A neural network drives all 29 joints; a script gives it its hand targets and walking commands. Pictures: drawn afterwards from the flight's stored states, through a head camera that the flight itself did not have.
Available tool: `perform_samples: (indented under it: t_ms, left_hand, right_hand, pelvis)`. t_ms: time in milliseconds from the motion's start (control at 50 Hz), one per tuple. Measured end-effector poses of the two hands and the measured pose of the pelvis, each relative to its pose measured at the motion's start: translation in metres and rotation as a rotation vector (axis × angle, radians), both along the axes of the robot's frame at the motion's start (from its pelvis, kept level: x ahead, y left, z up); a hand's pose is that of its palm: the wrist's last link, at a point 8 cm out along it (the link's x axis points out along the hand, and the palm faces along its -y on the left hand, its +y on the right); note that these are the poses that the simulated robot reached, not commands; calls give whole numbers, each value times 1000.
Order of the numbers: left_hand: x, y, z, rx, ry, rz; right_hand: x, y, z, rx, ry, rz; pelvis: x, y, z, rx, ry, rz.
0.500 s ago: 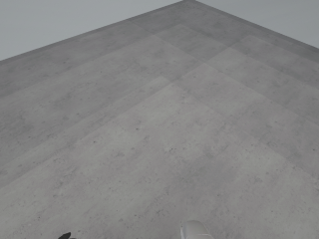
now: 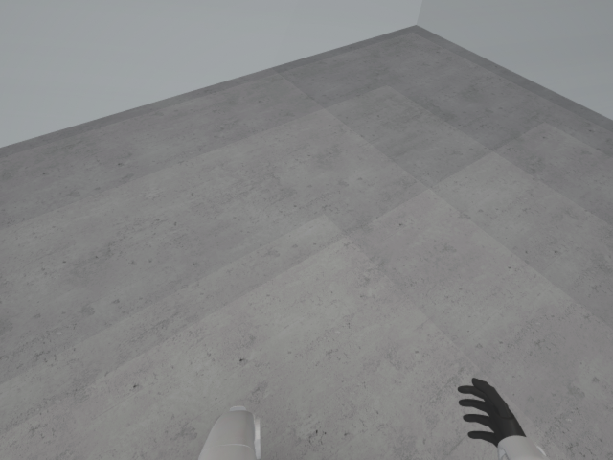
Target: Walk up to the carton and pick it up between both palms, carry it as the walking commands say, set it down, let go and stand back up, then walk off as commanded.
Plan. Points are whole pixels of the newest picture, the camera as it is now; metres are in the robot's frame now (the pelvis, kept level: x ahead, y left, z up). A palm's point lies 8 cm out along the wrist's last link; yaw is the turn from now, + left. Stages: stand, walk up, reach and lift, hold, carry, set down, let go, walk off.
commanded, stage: walk off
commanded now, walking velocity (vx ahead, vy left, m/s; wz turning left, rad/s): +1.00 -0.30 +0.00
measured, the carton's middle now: out of the picture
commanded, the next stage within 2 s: none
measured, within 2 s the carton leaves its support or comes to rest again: neither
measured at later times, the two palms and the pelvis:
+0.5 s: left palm (255, 180) +0.68 +0.18 -0.11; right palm (499, 336) +0.35 -0.29 -0.11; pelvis +0.49 -0.04 +0.00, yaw -2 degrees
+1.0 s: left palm (279, 129) +0.89 +0.15 -0.11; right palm (490, 147) +0.87 -0.40 -0.10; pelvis +0.76 -0.11 +0.00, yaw -25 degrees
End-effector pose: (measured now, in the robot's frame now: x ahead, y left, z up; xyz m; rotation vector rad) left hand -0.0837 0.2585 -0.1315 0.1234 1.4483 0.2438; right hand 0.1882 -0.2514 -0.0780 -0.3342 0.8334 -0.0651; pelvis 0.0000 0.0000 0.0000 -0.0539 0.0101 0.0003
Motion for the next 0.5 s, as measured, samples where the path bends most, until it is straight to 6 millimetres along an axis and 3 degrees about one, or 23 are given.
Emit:
perform_samples:
  t_ms: [60, 120, 160, 200, 220, 260, 320, 360, 400, 440, 500]
  left_hand:
    - [23, -25, 0, -52, 73, 42]
    - [67, -42, -6, -81, 122, 63]
    - [107, -43, -12, -80, 152, 66]
    - [157, -37, -20, -67, 173, 47]
    - [189, -31, -23, -57, 159, 31]
    - [270, -20, -24, -29, 58, -21]
    - [412, -10, -11, 3, -147, -123]
    - [504, -12, 1, 7, -267, -192]
    - [587, -23, 12, -3, -370, -247]
    - [662, -42, 21, -29, -454, -296]
    - [759, -82, 25, -94, -535, -370]
  right_hand:
    - [105, 18, 14, 39, -99, 73]
    - [192, 32, 14, 64, -149, 114]
    - [238, 36, 6, 63, -157, 116]
    - [265, 27, -7, 44, -138, 73]
    - [267, 18, -16, 29, -103, 36]
    - [251, -7, -31, 3, 26, -59]
    - [204, -37, -41, -32, 255, -194]
    - [172, -46, -39, -40, 394, -266]
    - [149, -49, -34, -33, 516, -326]
    - [140, -46, -30, -14, 611, -376]
    - [160, -42, -27, 27, 665, -431]
  pelvis:
    - [59, -5, -2, 9, 1, 0]
    - [121, -7, -11, 35, 4, -7]
    - [165, -6, -19, 49, 1, -13]
    - [213, -3, -26, 50, -9, -15]
    - [233, -3, -27, 58, -10, -17]
    - [270, -4, -22, 68, -15, -23]
    - [325, -7, -7, 67, -23, -26]
    - [362, -12, -1, 62, -28, -27]
    - [398, -19, 2, 55, -30, -26]
    - [435, -27, 3, 54, -29, -30]
    - [490, -43, 0, 44, -22, -44]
